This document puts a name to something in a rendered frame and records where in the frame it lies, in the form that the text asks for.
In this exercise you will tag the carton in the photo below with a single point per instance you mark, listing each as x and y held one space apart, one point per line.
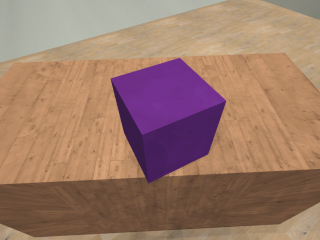
169 115

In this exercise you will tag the pedestal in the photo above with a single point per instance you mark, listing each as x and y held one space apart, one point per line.
67 168

